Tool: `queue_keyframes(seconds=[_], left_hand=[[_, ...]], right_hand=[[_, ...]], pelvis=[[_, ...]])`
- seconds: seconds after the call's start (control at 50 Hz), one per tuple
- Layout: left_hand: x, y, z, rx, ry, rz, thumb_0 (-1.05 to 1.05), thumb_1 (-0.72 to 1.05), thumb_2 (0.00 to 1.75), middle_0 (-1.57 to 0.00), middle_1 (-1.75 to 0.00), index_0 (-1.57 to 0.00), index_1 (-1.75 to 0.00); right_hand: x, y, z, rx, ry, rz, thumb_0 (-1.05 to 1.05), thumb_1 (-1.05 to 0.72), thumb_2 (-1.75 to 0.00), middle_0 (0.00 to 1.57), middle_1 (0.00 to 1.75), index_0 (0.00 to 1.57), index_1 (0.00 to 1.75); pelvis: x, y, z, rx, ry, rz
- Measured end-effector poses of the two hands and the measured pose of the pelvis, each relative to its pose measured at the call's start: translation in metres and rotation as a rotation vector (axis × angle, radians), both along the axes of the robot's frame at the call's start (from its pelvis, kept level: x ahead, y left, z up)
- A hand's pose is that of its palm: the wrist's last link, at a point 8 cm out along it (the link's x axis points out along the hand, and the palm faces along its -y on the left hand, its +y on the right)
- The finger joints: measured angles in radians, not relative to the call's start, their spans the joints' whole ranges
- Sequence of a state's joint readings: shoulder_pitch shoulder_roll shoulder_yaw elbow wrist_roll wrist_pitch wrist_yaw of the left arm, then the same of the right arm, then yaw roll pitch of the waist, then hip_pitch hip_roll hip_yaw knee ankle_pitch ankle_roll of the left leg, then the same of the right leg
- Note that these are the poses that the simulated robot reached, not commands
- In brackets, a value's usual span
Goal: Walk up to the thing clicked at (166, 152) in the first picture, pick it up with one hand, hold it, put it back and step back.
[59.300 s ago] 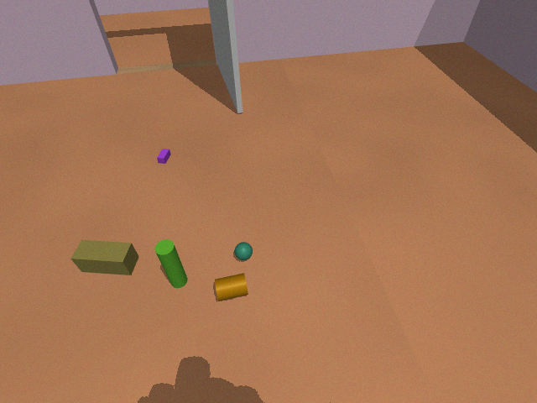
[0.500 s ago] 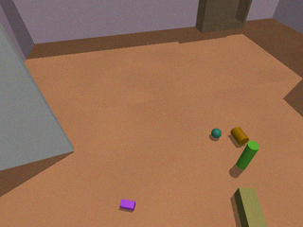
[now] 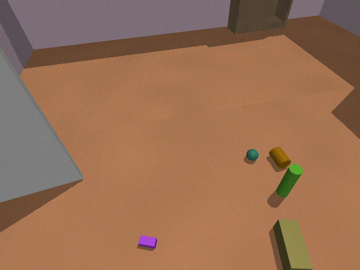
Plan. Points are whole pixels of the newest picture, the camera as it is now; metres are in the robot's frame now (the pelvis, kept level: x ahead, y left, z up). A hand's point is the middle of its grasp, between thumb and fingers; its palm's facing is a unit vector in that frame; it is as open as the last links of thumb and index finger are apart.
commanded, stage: stand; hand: left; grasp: from above
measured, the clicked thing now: (147, 241) +0.43 +0.24 -0.76
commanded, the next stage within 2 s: step back in 1.24 s
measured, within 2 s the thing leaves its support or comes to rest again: neither
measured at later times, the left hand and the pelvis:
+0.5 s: hand out of the picture +0.08 +0.24 -0.16, palm faces +0.01 -0.94 -0.34, open 7.4 cm; pelvis +0.01 +0.00 +0.00, yaw +0 degrees
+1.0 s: hand out of the picture +0.09 +0.25 -0.16, palm faces +0.00 -0.94 -0.34, open 7.4 cm; pelvis +0.01 +0.00 +0.00, yaw -1 degrees
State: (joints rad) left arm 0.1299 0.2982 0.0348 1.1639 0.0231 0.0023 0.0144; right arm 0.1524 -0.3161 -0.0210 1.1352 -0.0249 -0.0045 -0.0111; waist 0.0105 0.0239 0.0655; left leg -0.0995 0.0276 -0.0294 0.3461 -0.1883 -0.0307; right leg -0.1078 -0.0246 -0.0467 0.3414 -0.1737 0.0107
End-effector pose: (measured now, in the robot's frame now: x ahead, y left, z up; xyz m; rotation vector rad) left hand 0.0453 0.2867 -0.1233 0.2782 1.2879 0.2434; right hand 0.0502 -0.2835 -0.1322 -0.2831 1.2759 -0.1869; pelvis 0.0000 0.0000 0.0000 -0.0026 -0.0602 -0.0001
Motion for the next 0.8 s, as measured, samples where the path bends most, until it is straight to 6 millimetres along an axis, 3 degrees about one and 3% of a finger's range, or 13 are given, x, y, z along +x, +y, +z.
queue_keyframes(seconds=[0.32, 0.8], left_hand=[[0.023, -0.001, 0.003, 0.0, -0.027, -0.016, 0.0, 0.91, 0.89, -0.2, -0.3, -0.2, -0.3], [0.035, 0.003, 0.004, 0.002, -0.035, -0.03, 0.0, 0.91, 0.89, -0.2, -0.3, -0.2, -0.3]], right_hand=[[0.017, -0.002, 0.002, 0.003, -0.02, 0.006, 0.0, -0.91, -0.9, 0.2, 0.3, 0.2, 0.3], [0.029, -0.007, 0.006, -0.011, -0.034, 0.006, 0.0, -0.91, -0.9, 0.2, 0.3, 0.2, 0.3]], pelvis=[[0.008, -0.002, 0.001, 0.0, 0.009, -0.003], [0.014, -0.002, 0.001, 0.001, 0.016, -0.009]])
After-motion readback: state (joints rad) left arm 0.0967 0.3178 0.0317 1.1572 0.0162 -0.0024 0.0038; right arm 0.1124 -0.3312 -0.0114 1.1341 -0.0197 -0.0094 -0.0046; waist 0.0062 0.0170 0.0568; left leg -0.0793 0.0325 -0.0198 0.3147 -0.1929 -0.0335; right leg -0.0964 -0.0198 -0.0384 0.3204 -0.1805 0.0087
